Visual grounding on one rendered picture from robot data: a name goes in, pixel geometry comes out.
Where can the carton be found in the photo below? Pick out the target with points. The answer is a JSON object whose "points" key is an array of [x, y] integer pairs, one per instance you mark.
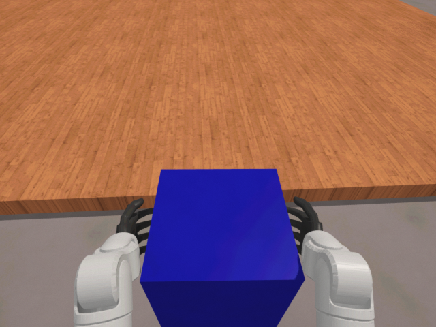
{"points": [[221, 251]]}

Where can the robot left hand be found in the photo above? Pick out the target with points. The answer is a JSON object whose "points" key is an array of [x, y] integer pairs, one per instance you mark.
{"points": [[129, 219]]}

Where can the left robot forearm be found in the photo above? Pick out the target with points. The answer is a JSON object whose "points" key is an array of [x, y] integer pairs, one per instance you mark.
{"points": [[103, 283]]}

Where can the robot right hand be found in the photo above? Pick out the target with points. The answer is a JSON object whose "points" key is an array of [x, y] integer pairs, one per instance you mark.
{"points": [[309, 218]]}

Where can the right robot forearm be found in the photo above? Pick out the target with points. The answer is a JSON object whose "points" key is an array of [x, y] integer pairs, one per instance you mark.
{"points": [[343, 282]]}

